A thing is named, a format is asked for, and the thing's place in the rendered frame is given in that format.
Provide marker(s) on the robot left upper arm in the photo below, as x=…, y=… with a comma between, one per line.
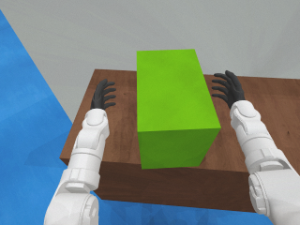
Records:
x=73, y=209

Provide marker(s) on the right robot forearm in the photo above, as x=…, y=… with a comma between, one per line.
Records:
x=255, y=141

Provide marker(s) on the left robot hand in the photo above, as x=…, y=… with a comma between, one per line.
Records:
x=98, y=98

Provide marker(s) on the left robot forearm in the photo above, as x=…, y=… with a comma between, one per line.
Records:
x=82, y=173

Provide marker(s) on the carton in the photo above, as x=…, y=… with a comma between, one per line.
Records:
x=176, y=118

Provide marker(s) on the right robot hand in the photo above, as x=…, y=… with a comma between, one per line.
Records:
x=233, y=90

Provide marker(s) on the robot right upper arm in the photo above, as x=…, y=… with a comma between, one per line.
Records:
x=276, y=194

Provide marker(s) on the pedestal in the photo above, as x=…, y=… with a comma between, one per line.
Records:
x=220, y=182

